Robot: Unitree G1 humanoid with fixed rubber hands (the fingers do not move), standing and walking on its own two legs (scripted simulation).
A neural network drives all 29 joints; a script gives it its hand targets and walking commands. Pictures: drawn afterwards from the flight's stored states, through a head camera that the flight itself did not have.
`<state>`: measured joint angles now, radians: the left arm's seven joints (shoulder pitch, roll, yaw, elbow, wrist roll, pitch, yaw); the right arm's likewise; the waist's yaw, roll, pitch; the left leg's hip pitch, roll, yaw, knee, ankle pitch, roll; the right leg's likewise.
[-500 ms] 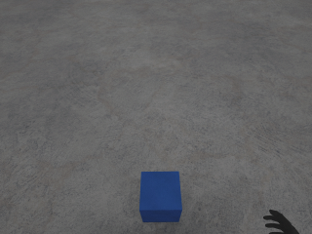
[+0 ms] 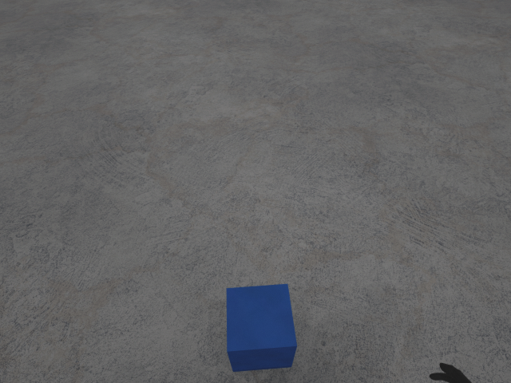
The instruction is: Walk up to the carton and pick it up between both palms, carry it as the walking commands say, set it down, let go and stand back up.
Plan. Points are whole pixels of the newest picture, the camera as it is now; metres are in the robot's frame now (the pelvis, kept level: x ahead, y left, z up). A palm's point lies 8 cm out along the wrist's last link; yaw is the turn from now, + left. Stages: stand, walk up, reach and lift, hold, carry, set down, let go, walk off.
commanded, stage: walk up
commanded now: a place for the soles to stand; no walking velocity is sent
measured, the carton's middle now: (259, 328) +0.43 +0.00 -0.64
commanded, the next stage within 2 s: reach and lift in 0.46 s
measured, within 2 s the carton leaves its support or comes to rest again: neither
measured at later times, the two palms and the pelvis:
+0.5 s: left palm out of the picture +0.12 +0.31 -0.08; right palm out of the picture +0.12 -0.32 -0.08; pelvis +0.00 +0.00 +0.01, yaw -1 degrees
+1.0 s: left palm (108, 353) +0.23 +0.28 -0.12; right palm (409, 334) +0.24 -0.27 -0.12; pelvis -0.02 -0.02 -0.04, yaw +2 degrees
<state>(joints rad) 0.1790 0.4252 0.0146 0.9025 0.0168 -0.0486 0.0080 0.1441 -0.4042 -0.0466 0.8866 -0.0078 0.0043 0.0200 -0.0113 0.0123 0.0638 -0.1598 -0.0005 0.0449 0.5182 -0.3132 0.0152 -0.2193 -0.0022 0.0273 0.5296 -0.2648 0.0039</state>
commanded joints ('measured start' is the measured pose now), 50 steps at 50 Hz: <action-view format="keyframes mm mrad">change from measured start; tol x4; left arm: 1 -43 167 35 -30 -12 -3 1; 23 -125 161 25 96 -7 2 0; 24 -289 62 135 -255 22 62 -48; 25 -211 63 128 -313 44 116 -64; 29 -139 73 173 -345 115 211 -82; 36 -224 62 201 -383 55 207 -95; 50 -439 68 178 -323 3 202 -61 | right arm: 1 -50 -190 -32 -24 1 -27 -3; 23 -127 -178 -12 98 0 -22 -8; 24 -207 -91 -104 -253 -20 17 30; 25 -193 -85 -81 -319 -26 73 45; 28 -73 -113 -197 -368 -79 149 47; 33 -54 -63 -181 -418 -47 169 36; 39 -180 -6 -135 -439 -15 171 1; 50 -347 30 -109 -362 21 170 -47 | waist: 1 15 -17 -62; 23 7 -11 -79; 25 38 17 61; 27 17 52 79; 36 -3 -57 -102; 50 4 -7 -419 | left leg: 1 5 140 -151 -167 160 61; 23 89 130 -92 -239 163 24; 24 -119 -26 -42 -152 8 -44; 26 -204 20 -32 -175 -101 -13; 29 -217 14 -31 -177 -118 -8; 35 -149 -30 -27 12 69 -12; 45 -379 -52 -39 258 287 -37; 50 -469 -45 -41 323 312 -41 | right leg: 1 26 -75 72 -72 221 -57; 9 70 -103 97 -146 293 -57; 23 64 -108 106 -207 276 -48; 24 -32 5 -8 -84 -16 24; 25 2 22 -35 -78 -35 17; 27 107 53 -80 -58 9 28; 31 151 56 -68 -30 21 43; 37 13 35 -21 79 159 46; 45 -91 26 6 258 443 33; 50 -190 27 15 312 433 26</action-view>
